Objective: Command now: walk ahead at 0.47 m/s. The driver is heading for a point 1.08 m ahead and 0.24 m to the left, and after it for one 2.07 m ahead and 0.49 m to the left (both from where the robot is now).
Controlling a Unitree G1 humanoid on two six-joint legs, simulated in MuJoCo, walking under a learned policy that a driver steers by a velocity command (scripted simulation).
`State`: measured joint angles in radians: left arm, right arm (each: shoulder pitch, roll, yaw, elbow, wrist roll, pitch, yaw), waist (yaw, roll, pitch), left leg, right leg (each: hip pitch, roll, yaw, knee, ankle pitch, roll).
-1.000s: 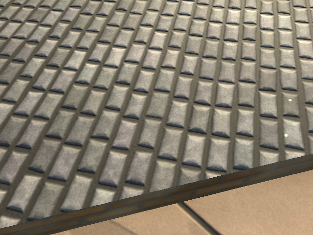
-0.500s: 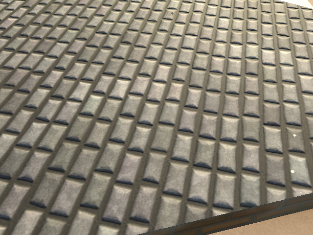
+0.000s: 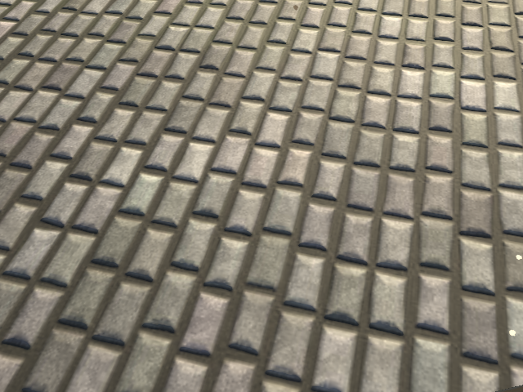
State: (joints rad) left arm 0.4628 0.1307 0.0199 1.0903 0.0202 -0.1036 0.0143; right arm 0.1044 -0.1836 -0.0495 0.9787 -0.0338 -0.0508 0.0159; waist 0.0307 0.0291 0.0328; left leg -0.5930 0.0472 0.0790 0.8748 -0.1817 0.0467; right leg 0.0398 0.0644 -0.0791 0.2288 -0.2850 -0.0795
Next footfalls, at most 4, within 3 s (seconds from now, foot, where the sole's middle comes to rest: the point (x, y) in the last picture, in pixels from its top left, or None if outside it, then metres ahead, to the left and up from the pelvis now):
0.14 left None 0.20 0.07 -0.78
0.62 right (335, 360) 0.50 -0.09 -0.61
1.12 left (271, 285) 0.69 0.05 -0.61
1.82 right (321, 240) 0.82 -0.08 -0.61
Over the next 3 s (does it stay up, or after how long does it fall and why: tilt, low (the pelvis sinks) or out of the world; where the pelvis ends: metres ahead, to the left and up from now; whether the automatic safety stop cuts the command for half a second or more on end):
stays up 0.91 0.13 0.15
